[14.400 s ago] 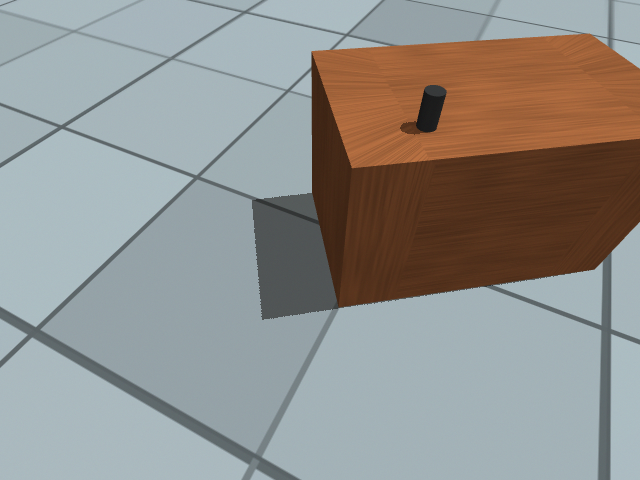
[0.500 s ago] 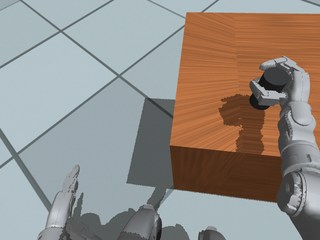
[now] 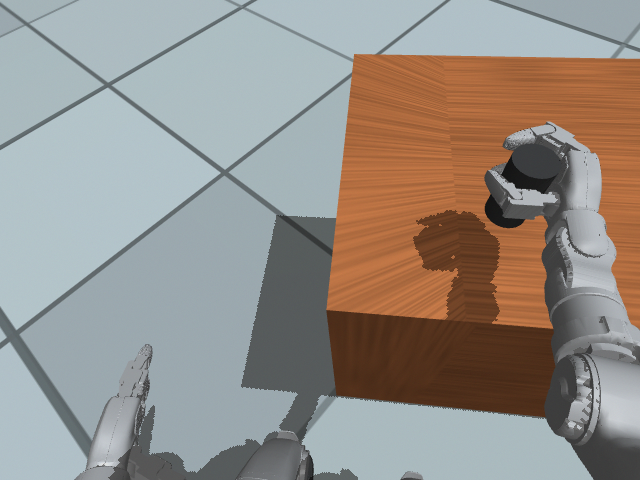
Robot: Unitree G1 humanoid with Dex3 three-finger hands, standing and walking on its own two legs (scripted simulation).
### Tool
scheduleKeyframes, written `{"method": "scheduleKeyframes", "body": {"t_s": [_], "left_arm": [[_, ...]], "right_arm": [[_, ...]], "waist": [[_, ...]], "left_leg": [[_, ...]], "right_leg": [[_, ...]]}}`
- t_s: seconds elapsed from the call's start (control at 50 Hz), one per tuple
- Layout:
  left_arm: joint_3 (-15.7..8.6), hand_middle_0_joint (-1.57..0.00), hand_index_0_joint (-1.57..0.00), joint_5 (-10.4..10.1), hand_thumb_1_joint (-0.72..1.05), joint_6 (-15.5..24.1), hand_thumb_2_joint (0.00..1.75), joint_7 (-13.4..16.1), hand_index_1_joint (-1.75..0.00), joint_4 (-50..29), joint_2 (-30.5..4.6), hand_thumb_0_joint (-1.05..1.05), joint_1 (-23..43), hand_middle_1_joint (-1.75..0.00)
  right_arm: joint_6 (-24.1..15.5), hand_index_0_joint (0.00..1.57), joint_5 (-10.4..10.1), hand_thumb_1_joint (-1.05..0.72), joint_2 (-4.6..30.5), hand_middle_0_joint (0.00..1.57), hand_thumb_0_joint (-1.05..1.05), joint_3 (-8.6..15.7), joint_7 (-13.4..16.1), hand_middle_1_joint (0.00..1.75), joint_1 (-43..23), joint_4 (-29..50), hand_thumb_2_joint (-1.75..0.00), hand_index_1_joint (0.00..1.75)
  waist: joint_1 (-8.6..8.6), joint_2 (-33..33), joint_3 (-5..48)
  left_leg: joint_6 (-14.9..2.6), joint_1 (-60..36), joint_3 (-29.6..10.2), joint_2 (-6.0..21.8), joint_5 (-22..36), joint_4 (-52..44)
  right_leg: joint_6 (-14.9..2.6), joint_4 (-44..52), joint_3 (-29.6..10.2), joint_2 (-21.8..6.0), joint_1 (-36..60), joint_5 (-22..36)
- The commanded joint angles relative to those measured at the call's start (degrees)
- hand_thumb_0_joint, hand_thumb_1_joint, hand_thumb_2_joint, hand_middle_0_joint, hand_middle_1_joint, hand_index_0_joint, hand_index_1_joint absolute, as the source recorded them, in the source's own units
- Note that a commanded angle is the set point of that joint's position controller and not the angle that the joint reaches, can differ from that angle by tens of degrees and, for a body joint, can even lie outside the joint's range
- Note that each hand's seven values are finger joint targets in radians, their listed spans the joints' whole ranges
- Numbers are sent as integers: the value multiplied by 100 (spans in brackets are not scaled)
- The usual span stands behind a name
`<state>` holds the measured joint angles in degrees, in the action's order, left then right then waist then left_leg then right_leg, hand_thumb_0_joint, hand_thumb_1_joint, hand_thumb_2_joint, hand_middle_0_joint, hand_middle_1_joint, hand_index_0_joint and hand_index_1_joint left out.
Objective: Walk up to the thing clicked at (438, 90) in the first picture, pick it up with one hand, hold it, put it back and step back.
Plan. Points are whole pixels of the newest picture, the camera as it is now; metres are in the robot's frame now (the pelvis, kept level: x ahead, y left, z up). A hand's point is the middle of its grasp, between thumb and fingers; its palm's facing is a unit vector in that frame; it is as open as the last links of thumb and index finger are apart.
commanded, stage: lift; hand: right
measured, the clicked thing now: (519, 188) +0.48 -0.18 +0.06
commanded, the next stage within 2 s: hold in 1.24 s
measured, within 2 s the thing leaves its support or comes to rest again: neither
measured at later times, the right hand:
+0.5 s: hand (553, 187) +0.41 -0.17 +0.15, palm faces +0.09 +1.00 -0.02, open 7.4 cm
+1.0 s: hand (576, 211) +0.35 -0.16 +0.18, palm faces +0.08 +1.00 -0.03, open 7.4 cm
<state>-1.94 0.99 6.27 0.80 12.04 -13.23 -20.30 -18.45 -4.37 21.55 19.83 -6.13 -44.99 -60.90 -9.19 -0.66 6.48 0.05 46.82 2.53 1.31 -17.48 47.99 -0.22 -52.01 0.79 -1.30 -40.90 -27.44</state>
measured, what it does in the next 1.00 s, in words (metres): stands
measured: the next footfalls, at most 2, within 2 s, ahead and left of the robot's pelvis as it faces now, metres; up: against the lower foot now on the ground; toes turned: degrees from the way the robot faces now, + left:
none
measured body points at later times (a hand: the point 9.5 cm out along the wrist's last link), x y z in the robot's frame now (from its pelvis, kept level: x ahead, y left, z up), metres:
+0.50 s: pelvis +0.01 +0.00 +0.03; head +0.03 +0.01 +0.48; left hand +0.16 +0.26 -0.03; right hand +0.40 -0.22 +0.15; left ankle +0.05 +0.13 -0.69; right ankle -0.03 -0.11 -0.69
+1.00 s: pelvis +0.00 +0.01 +0.04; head -0.01 +0.03 +0.49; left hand +0.16 +0.27 -0.03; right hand +0.34 -0.21 +0.19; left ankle +0.05 +0.13 -0.69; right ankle -0.03 -0.11 -0.69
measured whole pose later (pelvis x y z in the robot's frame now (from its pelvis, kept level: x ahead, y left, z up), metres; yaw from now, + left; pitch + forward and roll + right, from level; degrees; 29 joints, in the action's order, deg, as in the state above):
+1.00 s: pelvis +0.00 +0.01 +0.04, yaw -1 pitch +0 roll +0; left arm -3.8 -1.4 6.2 5.9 29.7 -12.9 -15.4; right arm 2.5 -11.5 14.1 10.8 -4.6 -16.6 -15.4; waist -1.2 1.6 1.7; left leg -0.5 20.0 2.9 1.7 -11.7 31.3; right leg 0.4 -31.2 0.6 -0.4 -12.8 -18.7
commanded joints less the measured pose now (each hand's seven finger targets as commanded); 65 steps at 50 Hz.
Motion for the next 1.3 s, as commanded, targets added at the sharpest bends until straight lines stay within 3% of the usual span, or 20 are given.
{"method": "scheduleKeyframes", "body": {"t_s": [0.0,0.04,0.06,0.1,0.14,0.18,0.22,0.28,0.32,0.36,0.44,0.5,0.68,0.7,0.88,0.92,1.0,1.04,1.2,1.28], "left_arm": [[-611,-5,-4,-24,-56,275,6,123,-5,-1392,-1103,0,513,-4],[-348,-5,-4,-46,-56,190,6,63,-5,-433,-647,0,-401,-5],[-250,-5,-4,-110,-56,189,6,53,-5,-431,-508,0,-262,-5],[-657,-5,-4,-100,-56,242,6,181,-5,-1157,-1111,0,614,-4],[-658,-4,-4,-70,-55,167,6,178,-5,-215,-922,0,-389,-4],[-311,-4,-4,-164,-56,227,6,179,-5,-556,-622,0,129,-4],[-506,-4,-4,-160,-55,186,6,249,-5,-552,-822,0,230,-4],[-269,-4,-4,-189,-55,150,6,232,-5,-114,-472,0,73,-4],[-614,-4,-4,-203,-55,157,5,317,-5,-201,-891,0,300,-4],[-537,-4,-4,-204,-54,154,5,331,-4,-235,-816,0,198,-4],[-560,-4,-4,-257,-54,168,5,388,-4,-114,-819,0,571,-4],[-407,-4,-4,-261,-54,161,5,426,-4,-3,-644,0,604,-4],[-495,-4,-3,-251,-54,192,5,514,-4,479,-740,0,701,-4],[-293,-4,-3,-251,-55,222,5,497,-4,316,-559,0,906,-4],[-509,-3,-3,-239,-54,294,5,576,-4,693,-724,0,927,-4],[-403,-4,-4,-244,-54,276,5,546,-4,1004,-560,0,890,-4],[-576,-4,-4,-229,-55,355,5,565,-4,820,-796,0,1188,-4],[-343,-4,-4,-240,-55,368,5,539,-4,1076,-527,0,1111,-4],[-532,-4,-4,-223,-55,454,5,576,-5,1281,-699,0,1264,-4],[-362,-4,-4,-223,-55,514,6,538,-5,1410,-543,0,1418,-4]], "right_arm": [[-526,144,-84,-49,1800,141,0,293,75,150,-3424,2952,-138,150],[-216,143,-200,-48,450,141,0,-317,-26,150,-2106,1673,-138,151],[-107,142,-265,-45,295,140,0,-306,-42,149,-1635,1327,-138,150],[-280,144,-205,-48,1766,142,0,403,133,151,-2722,3149,-138,151],[-60,144,-295,-45,620,142,0,-299,88,151,-2004,2712,-138,151],[80,142,-412,-45,342,140,0,-353,101,148,-1506,2740,-136,148],[125,145,-333,-49,933,143,0,-104,187,150,-1568,3182,-136,150],[338,142,-447,-42,366,139,0,-438,148,149,-1196,3384,-135,149],[436,141,-478,-42,667,139,0,-267,189,148,-1143,3690,-134,148],[526,142,-519,-40,359,139,0,-539,157,148,-1063,4169,-135,148],[739,140,-607,-42,497,138,0,-414,192,146,-833,4610,-132,146],[874,140,-658,-43,248,138,0,-636,194,145,-705,4898,-131,145],[1296,141,-774,-42,265,139,0,-585,187,146,45,5433,-132,146],[1300,142,-792,-43,255,140,0,-545,182,147,100,5543,-132,147],[1573,142,-805,-44,446,140,0,-435,191,147,330,6247,-132,147],[1663,141,-830,-42,161,139,0,-610,160,146,647,5989,-132,146],[1762,141,-836,-43,408,139,0,-430,163,146,549,6417,-132,146],[1832,141,-857,-44,233,139,0,-559,131,146,633,6535,-132,146],[2068,141,-889,-46,323,139,0,-417,97,146,866,6645,-133,146],[2146,142,-903,-45,296,140,0,-423,87,148,943,6877,-135,148]], "waist": [[259,1010,3821],[172,738,2445],[218,418,2111],[436,733,3472],[260,621,2555],[394,255,2277],[519,405,2439],[539,357,1762],[567,176,1928],[535,135,1953],[669,190,1829],[657,158,1512],[709,162,1107],[804,110,1236],[844,160,1144],[810,70,612],[864,90,1021],[895,267,886],[826,53,676],[928,117,679]], "left_leg": [[-159,-2585,-119,-173,2113,-295],[-184,-2175,-29,-221,1863,-422],[-163,-2235,-22,-213,1829,-507],[-144,-2827,-104,-150,2170,-483],[-168,-2596,-40,-187,1998,-617],[-145,-2771,-14,-176,1964,-751],[-142,-2986,-31,-140,2054,-774],[-122,-2925,-60,-100,1784,-1007],[-102,-3132,-51,-85,1821,-1056],[-90,-3231,-45,-73,1984,-1102],[-84,-3285,-19,-57,1912,-1241],[-66,-3234,-1,-50,1594,-1407],[-42,-3374,42,-51,1439,-1730],[-35,-3540,45,-39,1473,-1757],[9,-3736,-2,17,1311,-2035],[-5,-3608,42,-8,1253,-2089],[-3,-3880,55,-4,1371,-2141],[-24,-3819,55,-12,1432,-2156],[13,-3814,60,12,1278,-2335],[-7,-3914,87,3,1216,-2377]], "right_leg": [[101,711,-128,118,1673,3011],[120,836,-137,136,1401,2901],[90,912,-126,155,1185,2742],[89,932,-90,129,1690,3004],[85,1051,-78,152,1682,2820],[71,1197,-87,137,1600,2749],[76,1274,-38,145,1730,2802],[31,1471,17,174,1627,2315],[11,1584,4,158,1751,2251],[10,1622,8,164,1973,2392],[8,1788,-26,147,2191,2388],[-7,1967,-28,140,2284,2072],[-35,2303,-48,119,2529,1922],[-32,2303,-46,120,2574,1993],[-98,2560,11,176,2840,1720],[-86,2634,-16,169,2664,1670],[-83,2690,-37,163,2888,1801],[-64,2711,-34,159,2949,1909],[-124,2828,-37,190,2977,1695],[-104,2913,-63,178,2967,1687]]}}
